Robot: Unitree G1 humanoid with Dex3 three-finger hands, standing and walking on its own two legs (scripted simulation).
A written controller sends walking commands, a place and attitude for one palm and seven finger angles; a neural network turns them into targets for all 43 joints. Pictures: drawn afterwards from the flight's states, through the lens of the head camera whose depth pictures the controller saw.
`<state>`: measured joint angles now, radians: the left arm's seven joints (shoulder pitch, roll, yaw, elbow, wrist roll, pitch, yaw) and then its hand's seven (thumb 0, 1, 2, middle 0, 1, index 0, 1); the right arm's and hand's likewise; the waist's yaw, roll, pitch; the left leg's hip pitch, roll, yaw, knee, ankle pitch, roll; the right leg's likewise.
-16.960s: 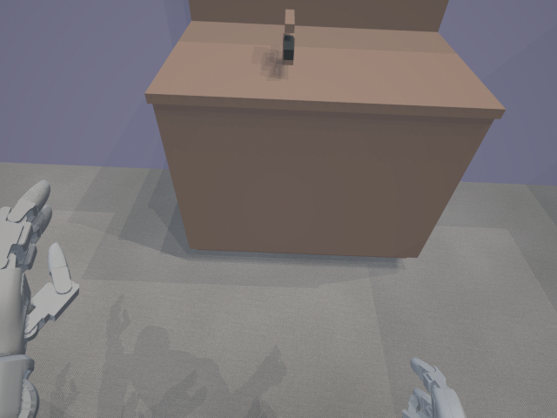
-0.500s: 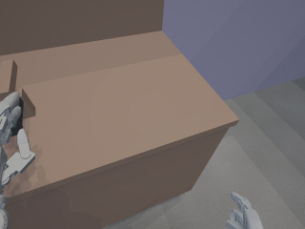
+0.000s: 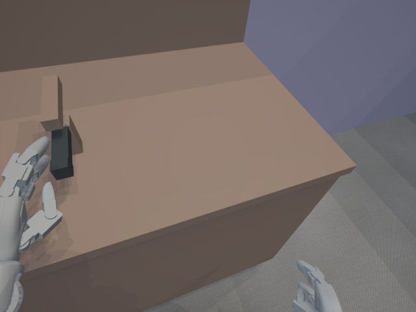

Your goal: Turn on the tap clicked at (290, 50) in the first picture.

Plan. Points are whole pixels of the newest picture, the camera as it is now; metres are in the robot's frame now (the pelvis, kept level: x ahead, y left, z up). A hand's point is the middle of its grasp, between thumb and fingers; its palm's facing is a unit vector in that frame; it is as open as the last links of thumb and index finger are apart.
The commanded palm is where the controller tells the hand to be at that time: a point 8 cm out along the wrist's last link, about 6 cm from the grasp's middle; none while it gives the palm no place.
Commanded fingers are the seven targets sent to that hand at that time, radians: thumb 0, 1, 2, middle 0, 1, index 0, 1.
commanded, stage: come to a stop and stand still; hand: left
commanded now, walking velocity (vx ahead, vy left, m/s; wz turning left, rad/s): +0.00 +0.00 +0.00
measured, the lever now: (62, 168) +0.31 +0.29 +0.10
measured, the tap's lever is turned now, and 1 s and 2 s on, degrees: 0 0 0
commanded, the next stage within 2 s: look again from close up in 1.18 s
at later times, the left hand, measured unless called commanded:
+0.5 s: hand (27, 192) +0.23 +0.29 +0.15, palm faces +0.40 -0.84 -0.37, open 7.4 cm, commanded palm +0.17 +0.31 +0.18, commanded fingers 0.00 0.90 0.90 -0.20 -0.30 -0.20 -0.30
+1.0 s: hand (47, 203) +0.22 +0.25 +0.16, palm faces +0.39 -0.85 -0.36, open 7.4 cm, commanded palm +0.16 +0.28 +0.18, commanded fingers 0.00 0.90 0.90 -0.20 -0.30 -0.20 -0.30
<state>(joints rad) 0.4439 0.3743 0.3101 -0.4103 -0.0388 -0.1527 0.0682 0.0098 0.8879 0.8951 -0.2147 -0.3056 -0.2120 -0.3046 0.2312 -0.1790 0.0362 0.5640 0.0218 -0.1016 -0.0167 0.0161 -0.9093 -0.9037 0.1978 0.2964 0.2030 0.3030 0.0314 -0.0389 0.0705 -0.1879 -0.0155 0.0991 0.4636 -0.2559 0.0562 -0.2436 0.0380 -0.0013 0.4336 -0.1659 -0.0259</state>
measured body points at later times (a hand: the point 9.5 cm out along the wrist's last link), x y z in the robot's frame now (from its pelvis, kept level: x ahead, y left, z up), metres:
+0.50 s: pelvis +0.02 +0.03 +0.00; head +0.05 +0.06 +0.45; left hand +0.21 +0.33 +0.17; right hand +0.21 -0.16 -0.07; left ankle +0.00 +0.08 -0.74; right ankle +0.04 -0.10 -0.74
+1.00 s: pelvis +0.01 +0.00 +0.00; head +0.02 +0.02 +0.45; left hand +0.19 +0.29 +0.18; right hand +0.19 -0.22 -0.07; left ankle +0.00 +0.08 -0.74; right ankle +0.04 -0.10 -0.74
